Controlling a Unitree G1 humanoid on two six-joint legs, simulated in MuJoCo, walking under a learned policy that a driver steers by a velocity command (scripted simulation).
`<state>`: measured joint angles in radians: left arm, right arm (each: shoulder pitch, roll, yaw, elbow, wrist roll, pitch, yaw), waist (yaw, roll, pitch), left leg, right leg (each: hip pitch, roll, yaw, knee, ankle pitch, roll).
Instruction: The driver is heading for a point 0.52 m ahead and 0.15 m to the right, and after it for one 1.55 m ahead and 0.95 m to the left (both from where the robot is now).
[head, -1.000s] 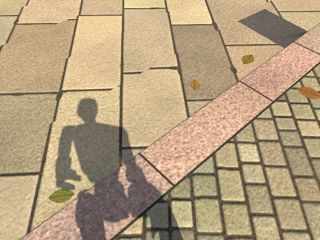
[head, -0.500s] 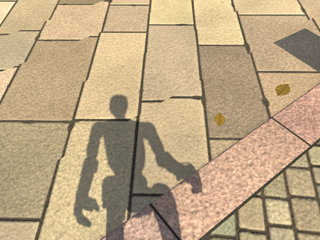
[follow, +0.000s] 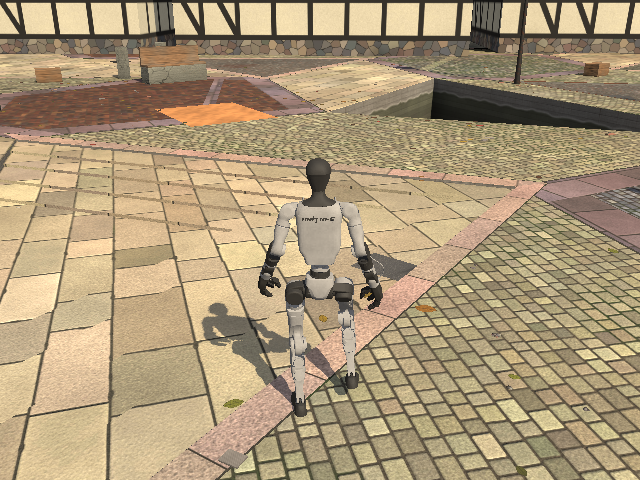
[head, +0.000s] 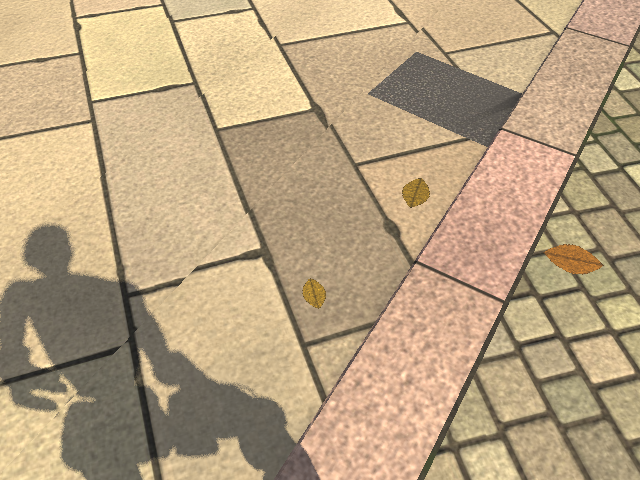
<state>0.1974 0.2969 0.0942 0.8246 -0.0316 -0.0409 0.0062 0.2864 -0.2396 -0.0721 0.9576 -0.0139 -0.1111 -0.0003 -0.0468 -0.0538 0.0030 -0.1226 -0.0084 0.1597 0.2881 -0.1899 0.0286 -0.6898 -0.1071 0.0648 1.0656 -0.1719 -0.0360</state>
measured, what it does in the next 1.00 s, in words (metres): walks ahead: right foot, then left foot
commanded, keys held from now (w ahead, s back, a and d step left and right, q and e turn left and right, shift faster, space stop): w+e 0.54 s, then w+q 0.46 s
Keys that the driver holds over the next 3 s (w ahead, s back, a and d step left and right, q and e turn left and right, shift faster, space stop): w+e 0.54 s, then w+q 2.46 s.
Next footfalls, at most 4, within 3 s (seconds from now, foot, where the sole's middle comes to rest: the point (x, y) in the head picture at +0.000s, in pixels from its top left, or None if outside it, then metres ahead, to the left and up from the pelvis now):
0.28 right None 0.30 -0.16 -0.78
0.78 left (346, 420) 0.63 -0.07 -0.78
1.30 right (441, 325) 0.87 -0.33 -0.78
1.86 left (315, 260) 1.11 -0.03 -0.82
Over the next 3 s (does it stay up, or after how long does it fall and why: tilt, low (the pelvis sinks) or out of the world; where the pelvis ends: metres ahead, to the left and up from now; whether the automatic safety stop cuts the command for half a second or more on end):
stays up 1.51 0.24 -0.08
